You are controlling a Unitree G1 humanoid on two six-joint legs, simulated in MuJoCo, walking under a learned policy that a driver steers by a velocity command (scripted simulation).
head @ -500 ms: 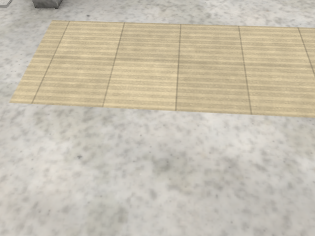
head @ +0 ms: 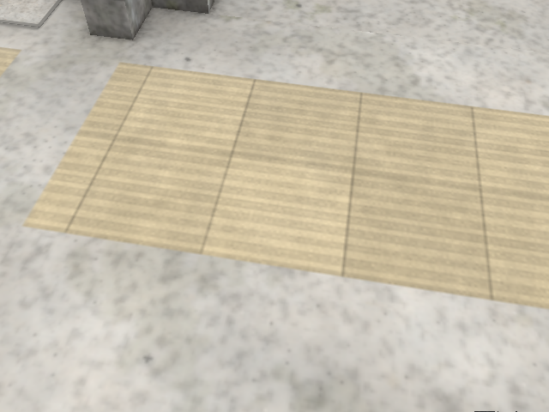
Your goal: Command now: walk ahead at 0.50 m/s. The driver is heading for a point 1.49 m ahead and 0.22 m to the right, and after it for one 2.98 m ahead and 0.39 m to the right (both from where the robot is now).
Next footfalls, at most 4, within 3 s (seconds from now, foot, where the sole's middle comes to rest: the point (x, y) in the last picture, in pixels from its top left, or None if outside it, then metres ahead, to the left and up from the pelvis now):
0.54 right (350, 410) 0.48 -0.13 -0.76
1.08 left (255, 286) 0.78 0.11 -0.76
1.66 right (343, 204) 1.09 -0.13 -0.76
2.14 left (310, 128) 1.42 -0.03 -0.76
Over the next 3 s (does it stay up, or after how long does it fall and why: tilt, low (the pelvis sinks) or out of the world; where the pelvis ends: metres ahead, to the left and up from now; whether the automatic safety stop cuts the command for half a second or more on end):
stays up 1.60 -0.26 0.01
